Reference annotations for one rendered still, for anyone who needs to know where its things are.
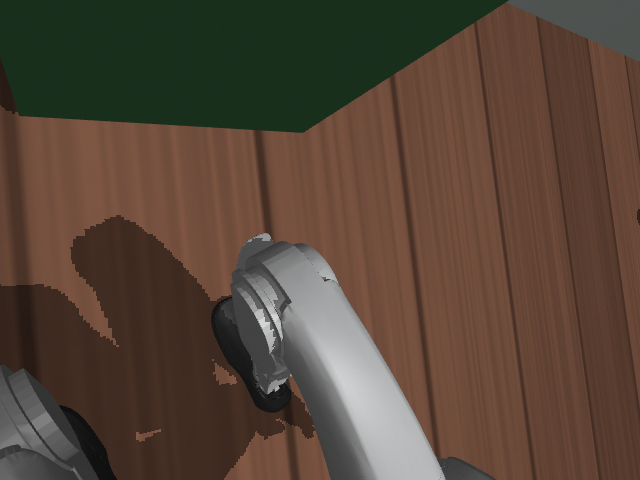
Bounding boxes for right robot foot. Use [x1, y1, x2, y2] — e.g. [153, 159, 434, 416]
[211, 297, 291, 413]

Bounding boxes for left robot foot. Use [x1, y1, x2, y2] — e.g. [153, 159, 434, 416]
[59, 405, 117, 480]

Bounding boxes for right robot hand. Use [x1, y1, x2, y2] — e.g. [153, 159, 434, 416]
[436, 457, 496, 480]

